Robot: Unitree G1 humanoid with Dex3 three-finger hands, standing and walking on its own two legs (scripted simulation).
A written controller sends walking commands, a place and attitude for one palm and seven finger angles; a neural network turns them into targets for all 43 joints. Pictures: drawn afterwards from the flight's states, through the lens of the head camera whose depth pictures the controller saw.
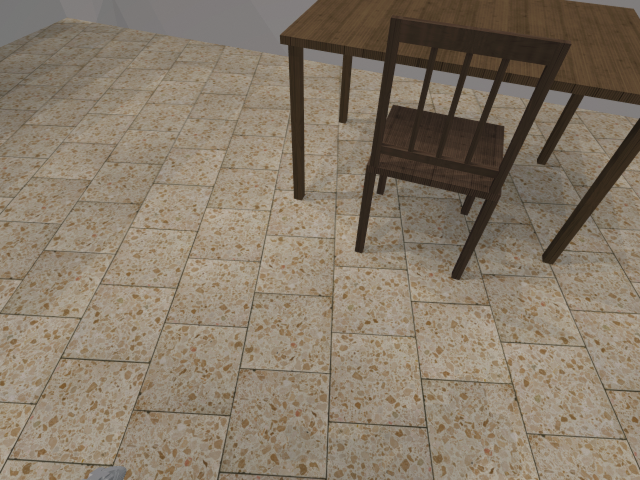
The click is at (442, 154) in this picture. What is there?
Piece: chair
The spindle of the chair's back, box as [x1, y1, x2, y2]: [436, 53, 472, 158]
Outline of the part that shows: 466,53 436,157 440,158 472,56 472,54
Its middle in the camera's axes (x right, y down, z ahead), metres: +0.37 -0.36 +1.07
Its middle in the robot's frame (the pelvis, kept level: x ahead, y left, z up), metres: +1.06 -0.31 -0.08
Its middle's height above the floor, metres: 0.69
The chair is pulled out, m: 0.00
